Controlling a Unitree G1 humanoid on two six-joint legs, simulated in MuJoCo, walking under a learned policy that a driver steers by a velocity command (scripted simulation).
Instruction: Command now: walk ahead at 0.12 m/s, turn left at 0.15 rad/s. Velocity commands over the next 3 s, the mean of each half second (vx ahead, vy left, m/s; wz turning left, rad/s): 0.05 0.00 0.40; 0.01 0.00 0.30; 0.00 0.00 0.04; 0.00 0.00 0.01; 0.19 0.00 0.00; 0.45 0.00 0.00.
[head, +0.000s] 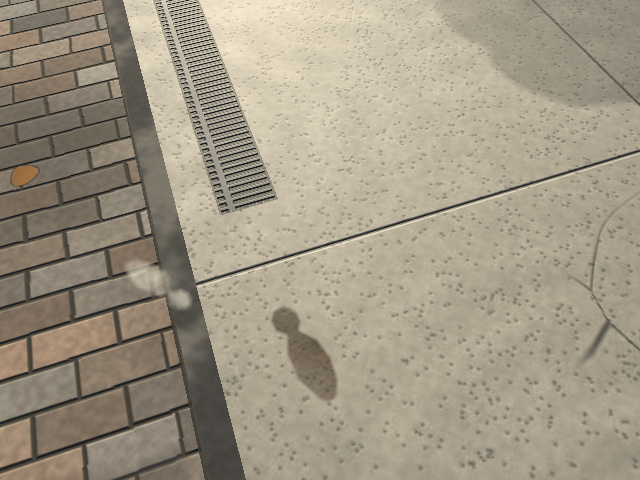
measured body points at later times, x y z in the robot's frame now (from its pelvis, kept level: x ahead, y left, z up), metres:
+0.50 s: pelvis +0.08 +0.06 +0.00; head +0.12 +0.10 +0.45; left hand +0.17 +0.38 -0.12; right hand +0.27 -0.19 -0.09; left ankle +0.06 +0.15 -0.74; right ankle +0.10 -0.09 -0.66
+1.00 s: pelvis +0.11 +0.03 +0.00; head +0.15 +0.03 +0.45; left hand +0.11 +0.33 -0.11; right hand +0.36 -0.16 -0.12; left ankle +0.02 +0.15 -0.71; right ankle +0.17 -0.07 -0.74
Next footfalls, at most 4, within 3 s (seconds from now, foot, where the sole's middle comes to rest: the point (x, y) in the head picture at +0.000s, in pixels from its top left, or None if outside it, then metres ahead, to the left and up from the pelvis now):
0.30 left None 0.10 0.16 -0.78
0.78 right None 0.21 -0.06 -0.78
1.06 left None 0.07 0.17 -0.78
2.80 left None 0.44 0.32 -0.78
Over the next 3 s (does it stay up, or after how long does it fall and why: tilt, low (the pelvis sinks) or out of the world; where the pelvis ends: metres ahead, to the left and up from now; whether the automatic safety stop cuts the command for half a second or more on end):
stays up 0.41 0.22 0.00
